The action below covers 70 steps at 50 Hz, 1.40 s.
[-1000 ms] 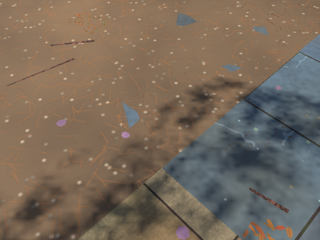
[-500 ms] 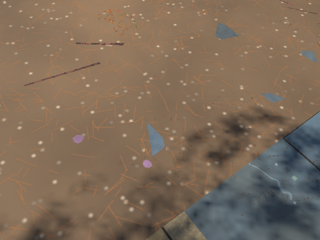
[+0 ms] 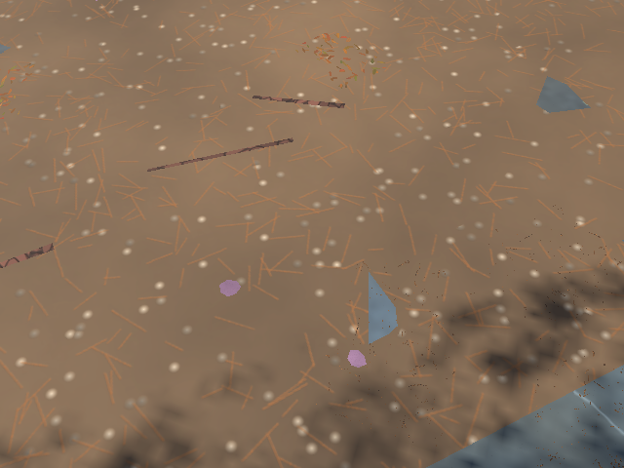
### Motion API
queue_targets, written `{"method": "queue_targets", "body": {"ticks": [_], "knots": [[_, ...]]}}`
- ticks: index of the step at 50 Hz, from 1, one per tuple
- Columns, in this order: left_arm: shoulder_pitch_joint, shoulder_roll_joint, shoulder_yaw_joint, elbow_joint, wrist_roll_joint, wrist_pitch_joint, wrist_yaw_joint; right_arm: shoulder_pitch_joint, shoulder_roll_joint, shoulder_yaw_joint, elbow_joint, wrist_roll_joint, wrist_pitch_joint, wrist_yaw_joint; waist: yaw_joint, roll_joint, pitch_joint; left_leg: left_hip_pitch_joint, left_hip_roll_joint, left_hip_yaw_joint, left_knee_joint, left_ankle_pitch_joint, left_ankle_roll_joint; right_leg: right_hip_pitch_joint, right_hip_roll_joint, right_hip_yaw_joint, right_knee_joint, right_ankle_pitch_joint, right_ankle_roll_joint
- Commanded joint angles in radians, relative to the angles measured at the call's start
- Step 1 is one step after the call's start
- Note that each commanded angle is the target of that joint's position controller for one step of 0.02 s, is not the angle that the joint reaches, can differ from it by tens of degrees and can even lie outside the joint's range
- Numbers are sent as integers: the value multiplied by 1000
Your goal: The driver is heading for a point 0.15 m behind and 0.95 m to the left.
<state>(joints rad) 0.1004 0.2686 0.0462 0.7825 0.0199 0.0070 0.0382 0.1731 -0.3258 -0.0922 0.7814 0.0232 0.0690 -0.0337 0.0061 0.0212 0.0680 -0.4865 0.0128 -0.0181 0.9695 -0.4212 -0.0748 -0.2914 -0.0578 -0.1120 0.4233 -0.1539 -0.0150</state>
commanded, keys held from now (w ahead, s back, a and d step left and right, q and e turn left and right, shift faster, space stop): w+q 1.00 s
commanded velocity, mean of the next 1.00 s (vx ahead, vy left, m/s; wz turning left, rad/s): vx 0.40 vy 0.00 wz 0.58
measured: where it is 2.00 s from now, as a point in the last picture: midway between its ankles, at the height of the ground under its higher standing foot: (205, 403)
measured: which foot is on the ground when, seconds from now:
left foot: up 0.00-0.14, down 0.16-0.64, up 0.66-1.00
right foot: down 0.00-0.16, up 0.18-0.62, down 0.64-1.00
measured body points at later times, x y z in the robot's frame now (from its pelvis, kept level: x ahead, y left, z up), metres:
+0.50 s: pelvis +0.13 +0.07 +0.00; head +0.15 +0.11 +0.45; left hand +0.29 +0.37 -0.09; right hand +0.19 -0.21 -0.10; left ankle +0.00 +0.13 -0.74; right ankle +0.35 -0.05 -0.69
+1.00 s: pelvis +0.40 +0.14 +0.00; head +0.42 +0.18 +0.45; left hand +0.26 +0.40 -0.13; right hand +0.71 +0.04 -0.08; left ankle +0.45 +0.36 -0.69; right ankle +0.39 +0.00 -0.74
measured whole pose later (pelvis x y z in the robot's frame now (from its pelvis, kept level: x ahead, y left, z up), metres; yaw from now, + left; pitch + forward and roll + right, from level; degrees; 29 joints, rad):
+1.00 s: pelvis +0.40 +0.14 +0.00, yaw +35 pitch +1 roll -3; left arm 0.29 0.30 0.09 0.88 -0.01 -0.09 -0.01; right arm 0.12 -0.30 -0.07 0.66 0.02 -0.02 0.02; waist 0.09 0.03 0.06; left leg -0.68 0.12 -0.03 0.77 -0.05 0.02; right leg 0.02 0.01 -0.19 0.22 -0.25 0.01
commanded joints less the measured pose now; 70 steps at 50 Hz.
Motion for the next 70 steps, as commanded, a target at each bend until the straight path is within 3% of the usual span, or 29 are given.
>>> {"method": "queue_targets", "body": {"ticks": [1, 5, 7, 8, 9, 10, 11, 13, 15, 26, 29, 31, 32, 33, 34, 35, 37, 41, 51, 53, 55, 56, 57, 58, 59, 60, 62, 65, 70], "knots": [[-22, 189, 54, -44, -13, -6, 6, -6, -40, -3, -85, 0, -10, 17, 20, -186, -173, 74, 35, 35, -143, 54, 17, 123, -251, 143, -176, 48, -195], [-32, 226, 69, -28, -48, -14, -11, 34, -71, -18, -76, -5, -19, 48, -19, -183, -134, 215, 21, 102, -339, 95, 97, 55, -273, 139, -206, -311, -151], [-38, 179, 60, -17, -52, -15, -17, 159, -76, -31, -9, -2, -24, 48, -68, -130, -125, 399, -23, 133, -452, 103, 148, -54, -224, 64, -93, -416, -93], [-51, 116, 44, -19, -40, -15, -27, 263, -103, -46, 32, 9, -28, 39, -104, -2, -113, 518, 30, 8, -553, 8, 204, -179, -156, -22, 136, -432, -35], [-99, 37, 21, -68, -13, -19, -38, 320, -215, -66, 24, 3, -41, 26, -108, 269, -75, 606, 285, -469, -688, -174, 347, -493, -14, -82, 549, -503, 54], [-184, 92, 35, -115, -38, -46, -38, 272, -222, -56, -19, -25, -81, 41, -121, 206, -41, 521, 354, -715, -822, -306, 448, -616, 42, 125, 653, -464, 33], [-185, 149, 49, -116, -62, -67, -42, 201, -172, -40, -34, -27, -111, 39, -85, 155, 9, 512, 340, -643, -853, -303, 417, -644, -4, 169, 653, -337, 11], [-127, 173, 63, -68, -30, -96, -40, 146, -110, -18, -38, -3, -130, 27, -42, 111, 11, 516, 265, -468, -822, -75, 331, -591, -36, 169, 580, -148, 10], [-130, 151, 63, -57, -17, -107, -45, 167, -86, -7, -35, -10, -129, 14, -37, 99, -10, 514, 210, -368, -822, 108, 299, -525, -21, 160, 496, -21, 30], [-322, 85, 31, -147, -38, -124, -88, 312, -107, -17, 14, 3, -119, -9, -100, 97, 34, 455, 175, -311, -740, 349, 263, -340, 62, 154, 76, 190, 53], [-244, 124, 43, -137, -39, -134, -87, 284, -118, -25, 10, 2, -107, -13, -55, 136, 9, 467, 193, -342, -670, 500, 239, -209, 72, 148, 56, 116, 21], [-26, 186, 74, -85, -33, -139, -70, 238, -103, -19, -14, -7, -102, -7, 55, 136, -132, 416, 113, -296, -439, 749, 193, 109, 77, 126, 25, 111, -35], [162, 236, 85, -65, -14, -137, -60, 217, -66, -3, -47, -24, -102, -1, 133, 67, -314, 251, 50, -268, -169, 597, 162, 438, -72, 272, 80, 45, -98], [255, 297, 98, -36, -2, -126, -61, 361, 56, 27, -71, -2, -114, 1, 63, -295, -488, -111, -111, -180, 194, -81, 91, 784, -338, 759, -22, -181, -246], [226, 206, 74, -40, -19, -124, -66, 377, -43, 13, -48, 25, -123, 1, 60, -320, -448, -224, -47, -205, 351, -154, 87, 737, -368, 919, -125, -330, -252], [158, 136, 57, -53, -26, -117, -58, 271, -108, -5, -56, 32, -123, 4, 73, -217, -270, -272, 3, -174, 376, -73, 86, 586, -325, 734, -143, -324, -212], [81, 103, 48, -40, -13, -106, -51, 153, -99, -9, -79, 5, -123, 5, 41, -88, -108, -203, 79, -121, 298, 47, 92, 306, -246, 480, -177, -96, -174], [54, 101, 48, -8, -18, -126, -49, 131, -14, 2, -109, 10, -92, 17, -7, -112, -42, -148, 137, -96, 173, 86, 98, 148, -222, 281, -281, 39, -189], [130, 207, 74, 28, -44, -96, -42, -129, -10, 23, -214, -1, -103, 75, 56, -59, 24, -112, 90, 26, -311, 407, 116, 260, -205, -25, -271, 280, -130], [141, 238, 80, 36, -56, -78, -38, -111, -40, 7, -228, -17, -104, 79, 24, -79, -7, -32, 28, 64, -358, 326, 144, 313, -213, -45, -148, 587, -109], [130, 231, 72, 33, -64, -65, -32, 111, -116, -36, -170, -24, -105, 74, -104, -72, -142, 289, -58, 95, -459, 427, 195, 263, -162, -85, 157, 732, -56], [157, 187, 52, 23, -35, -69, -32, 224, -186, -60, -144, -25, -96, 53, -149, 15, -226, 545, 23, -18, -450, 709, 231, 77, -110, -100, 413, 464, 1], [284, 61, 6, -11, 15, -80, -48, 181, -286, -58, -170, -41, -93, 37, -19, 289, -366, 861, 349, -472, -395, 1081, 429, -288, 44, -58, 818, -508, 76], [273, 147, 13, 28, -22, -89, -54, 204, -214, -36, -204, -39, -99, 47, -97, 153, -585, 860, 418, -627, -481, 1031, 504, -276, 58, 163, 960, -560, 75], [170, 191, 29, 8, -61, -84, -56, 164, -161, -19, -187, -36, -104, 55, -105, 85, -463, 781, 357, -460, -497, 1031, 456, -338, 8, 176, 961, -491, 64], [126, 168, 21, -6, -55, -82, -48, 111, -130, -10, -170, -17, -110, 58, -76, 50, -329, 657, 299, -350, -513, 957, 401, -379, -31, 157, 877, -421, 54], [118, 166, 25, 9, -35, -60, -32, 15, -88, 6, -170, -26, -112, 52, -13, 32, -217, 403, 242, -255, -589, 887, 353, -265, -68, 162, 773, -330, 57], [187, 126, 19, 38, -25, -22, -17, -58, -81, 9, -157, -47, -127, 49, 50, 49, -211, 223, 211, -151, -654, 893, 354, -101, -51, 144, 642, -246, 78], [97, 105, 9, 33, -16, -3, -9, -67, -73, 15, -96, -49, -117, 33, 18, 72, -195, 199, 178, -102, -687, 635, 323, -14, -36, 141, 350, -81, 83]]}}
